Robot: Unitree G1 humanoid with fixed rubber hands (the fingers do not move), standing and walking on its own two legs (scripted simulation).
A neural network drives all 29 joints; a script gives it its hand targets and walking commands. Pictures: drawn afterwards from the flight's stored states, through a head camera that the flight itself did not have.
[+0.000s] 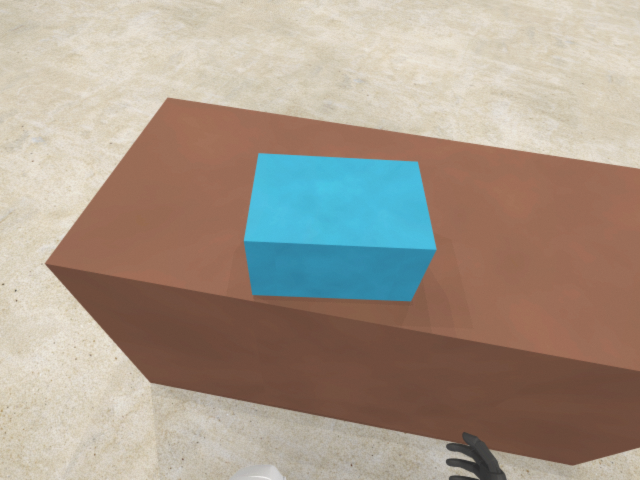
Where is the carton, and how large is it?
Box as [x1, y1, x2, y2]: [244, 153, 436, 300]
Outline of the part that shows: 258,153 244,237 244,245 252,294 389,300 411,299 436,249 417,162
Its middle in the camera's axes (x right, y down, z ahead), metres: +0.03 -0.02 +0.67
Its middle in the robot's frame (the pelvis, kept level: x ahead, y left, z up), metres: +0.50 +0.02 -0.04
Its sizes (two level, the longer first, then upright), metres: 0.273 0.188 0.151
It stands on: a pedestal, 0.64 m high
